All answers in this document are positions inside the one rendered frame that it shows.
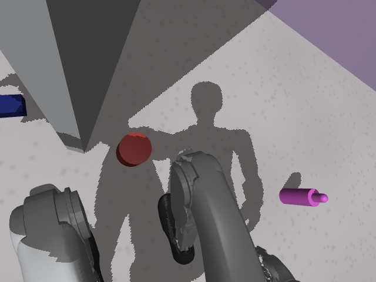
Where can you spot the right robot hand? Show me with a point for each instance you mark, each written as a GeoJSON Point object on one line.
{"type": "Point", "coordinates": [274, 269]}

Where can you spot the left robot foot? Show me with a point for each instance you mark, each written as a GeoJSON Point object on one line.
{"type": "Point", "coordinates": [95, 254]}

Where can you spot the right robot foot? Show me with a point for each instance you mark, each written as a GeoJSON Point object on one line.
{"type": "Point", "coordinates": [168, 225]}

